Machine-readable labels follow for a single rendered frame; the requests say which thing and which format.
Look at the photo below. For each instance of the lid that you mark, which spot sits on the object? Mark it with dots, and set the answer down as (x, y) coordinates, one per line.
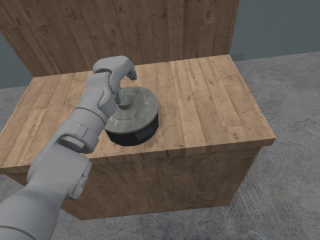
(141, 114)

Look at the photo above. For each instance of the knob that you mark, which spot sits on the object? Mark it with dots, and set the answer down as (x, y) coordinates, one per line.
(127, 103)

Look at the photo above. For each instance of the robot left upper arm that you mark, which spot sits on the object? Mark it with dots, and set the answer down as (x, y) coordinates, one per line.
(32, 212)

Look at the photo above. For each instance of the right robot hand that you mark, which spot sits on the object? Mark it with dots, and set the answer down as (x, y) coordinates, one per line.
(256, 236)

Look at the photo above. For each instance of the table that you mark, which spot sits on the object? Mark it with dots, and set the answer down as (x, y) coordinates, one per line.
(210, 128)

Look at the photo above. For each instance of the left robot hand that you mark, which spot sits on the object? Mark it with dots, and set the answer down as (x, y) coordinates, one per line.
(123, 66)

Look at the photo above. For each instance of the pot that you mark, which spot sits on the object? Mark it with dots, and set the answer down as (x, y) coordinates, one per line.
(135, 138)

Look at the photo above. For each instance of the left robot forearm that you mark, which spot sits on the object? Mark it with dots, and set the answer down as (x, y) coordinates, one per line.
(81, 131)

